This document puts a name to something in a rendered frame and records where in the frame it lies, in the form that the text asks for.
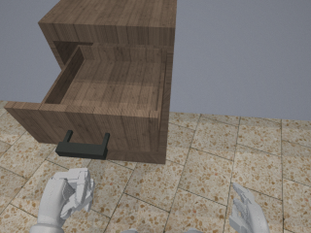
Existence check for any right robot hand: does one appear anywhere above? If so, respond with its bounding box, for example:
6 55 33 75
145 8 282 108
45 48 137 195
229 183 270 233

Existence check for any robot left forearm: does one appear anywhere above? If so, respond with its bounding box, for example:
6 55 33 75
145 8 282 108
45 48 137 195
29 223 65 233

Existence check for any handle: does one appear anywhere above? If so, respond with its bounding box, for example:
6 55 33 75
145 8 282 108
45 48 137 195
55 130 110 160

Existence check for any left robot hand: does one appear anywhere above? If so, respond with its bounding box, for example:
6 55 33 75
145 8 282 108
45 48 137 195
37 167 95 227

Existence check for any drawer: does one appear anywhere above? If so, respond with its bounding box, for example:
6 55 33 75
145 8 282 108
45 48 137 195
4 45 167 152

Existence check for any cabinet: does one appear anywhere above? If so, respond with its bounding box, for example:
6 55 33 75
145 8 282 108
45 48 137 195
38 0 177 165

